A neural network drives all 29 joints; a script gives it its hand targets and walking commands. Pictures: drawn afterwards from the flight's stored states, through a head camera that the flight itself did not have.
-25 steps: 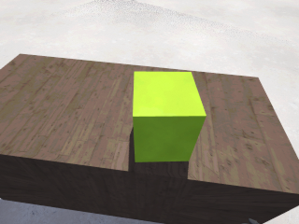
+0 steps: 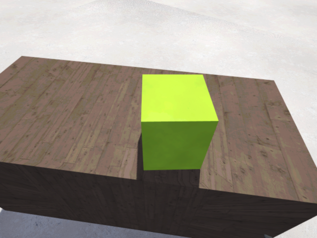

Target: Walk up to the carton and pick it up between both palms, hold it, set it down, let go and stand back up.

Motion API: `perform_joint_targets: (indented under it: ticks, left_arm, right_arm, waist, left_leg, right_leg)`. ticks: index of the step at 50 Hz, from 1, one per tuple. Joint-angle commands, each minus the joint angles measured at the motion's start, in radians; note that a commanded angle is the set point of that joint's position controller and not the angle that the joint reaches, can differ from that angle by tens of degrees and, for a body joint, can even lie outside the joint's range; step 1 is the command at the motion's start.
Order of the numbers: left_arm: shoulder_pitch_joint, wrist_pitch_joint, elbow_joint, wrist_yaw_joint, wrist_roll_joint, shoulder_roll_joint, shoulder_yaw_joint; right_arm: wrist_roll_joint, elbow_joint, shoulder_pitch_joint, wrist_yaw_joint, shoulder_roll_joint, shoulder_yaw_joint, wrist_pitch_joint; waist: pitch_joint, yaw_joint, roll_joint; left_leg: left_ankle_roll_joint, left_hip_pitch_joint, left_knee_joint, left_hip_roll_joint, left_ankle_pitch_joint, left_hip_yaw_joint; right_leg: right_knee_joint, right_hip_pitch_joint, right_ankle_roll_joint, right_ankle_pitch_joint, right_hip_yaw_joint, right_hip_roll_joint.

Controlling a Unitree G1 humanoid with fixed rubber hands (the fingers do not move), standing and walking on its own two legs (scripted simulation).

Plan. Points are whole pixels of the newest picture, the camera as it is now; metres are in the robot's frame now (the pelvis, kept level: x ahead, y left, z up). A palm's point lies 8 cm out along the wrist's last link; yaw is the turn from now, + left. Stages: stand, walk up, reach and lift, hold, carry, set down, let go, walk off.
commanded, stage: stand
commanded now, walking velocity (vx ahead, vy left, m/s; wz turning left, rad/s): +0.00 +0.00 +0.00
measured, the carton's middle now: (172, 123) +0.48 -0.01 -0.01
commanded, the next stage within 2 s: none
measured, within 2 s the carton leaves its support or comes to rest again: neither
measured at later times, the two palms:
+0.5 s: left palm out of the picture +0.03 +0.29 -0.12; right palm out of the picture +0.10 -0.29 -0.10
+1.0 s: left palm out of the picture +0.02 +0.29 -0.12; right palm out of the picture +0.10 -0.29 -0.10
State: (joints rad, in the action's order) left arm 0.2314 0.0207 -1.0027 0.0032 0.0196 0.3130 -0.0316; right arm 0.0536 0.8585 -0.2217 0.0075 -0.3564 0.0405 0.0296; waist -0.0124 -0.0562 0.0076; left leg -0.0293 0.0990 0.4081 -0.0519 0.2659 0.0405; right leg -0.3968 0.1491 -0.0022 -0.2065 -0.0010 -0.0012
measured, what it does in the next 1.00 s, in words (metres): stands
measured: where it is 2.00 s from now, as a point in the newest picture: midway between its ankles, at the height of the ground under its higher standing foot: outside the picture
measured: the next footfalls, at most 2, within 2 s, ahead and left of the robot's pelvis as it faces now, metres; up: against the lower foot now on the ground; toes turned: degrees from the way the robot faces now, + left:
none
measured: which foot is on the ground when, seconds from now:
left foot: down 0.00-1.00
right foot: down 0.00-1.00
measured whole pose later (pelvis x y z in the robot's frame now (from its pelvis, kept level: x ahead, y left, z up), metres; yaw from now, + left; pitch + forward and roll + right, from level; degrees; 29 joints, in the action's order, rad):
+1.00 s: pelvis -0.01 +0.00 +0.00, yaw +0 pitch -2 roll +0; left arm 0.21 0.02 -1.05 0.00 0.02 0.31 -0.03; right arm 0.05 0.90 -0.20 0.01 -0.36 0.04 0.03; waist -0.02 -0.06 0.01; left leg -0.03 0.10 0.38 -0.05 0.24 0.04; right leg -0.37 0.15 0.00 -0.18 0.00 0.00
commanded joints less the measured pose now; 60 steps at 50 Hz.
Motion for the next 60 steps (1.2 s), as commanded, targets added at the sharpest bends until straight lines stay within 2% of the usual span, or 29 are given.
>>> perform_joint_targets:
  ticks: [1, 60]
  left_arm:
    - [-0.103, 0.025, 0.031, -0.004, -0.046, 0.247, -0.036]
    - [-0.116, 0.021, -0.027, -0.004, -0.04, 0.243, -0.033]
  right_arm:
    - [-0.088, -0.017, 0.062, -0.02, -0.199, 0.031, 0.008]
    - [-0.085, 0.036, 0.077, -0.021, -0.198, 0.026, 0.005]
  waist:
    - [-0.008, 0.05, 0.007]
    - [-0.005, 0.052, 0.008]
  left_leg:
    - [0.064, 0.015, -0.102, -0.078, -0.196, -0.091]
    - [0.054, -0.008, -0.127, -0.089, -0.188, -0.09]
  right_leg:
    - [0.083, -0.004, -0.035, 0.179, -0.075, 0.118]
    - [0.105, -0.004, -0.032, 0.184, -0.082, 0.126]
